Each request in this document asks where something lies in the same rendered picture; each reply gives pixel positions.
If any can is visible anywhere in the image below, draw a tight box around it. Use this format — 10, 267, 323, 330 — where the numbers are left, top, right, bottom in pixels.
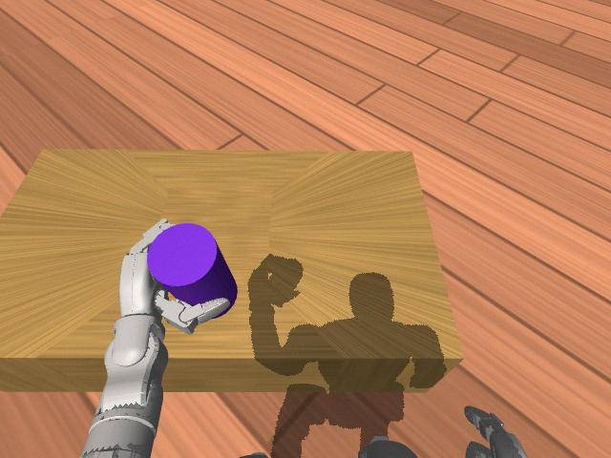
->
147, 223, 238, 319

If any right robot hand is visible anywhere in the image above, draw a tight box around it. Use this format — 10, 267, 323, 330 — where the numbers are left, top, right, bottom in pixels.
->
464, 406, 528, 458

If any left robot arm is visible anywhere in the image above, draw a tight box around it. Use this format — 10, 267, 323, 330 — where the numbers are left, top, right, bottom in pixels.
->
78, 314, 168, 458

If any left robot hand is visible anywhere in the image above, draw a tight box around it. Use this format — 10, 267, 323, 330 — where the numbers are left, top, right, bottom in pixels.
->
119, 219, 230, 335

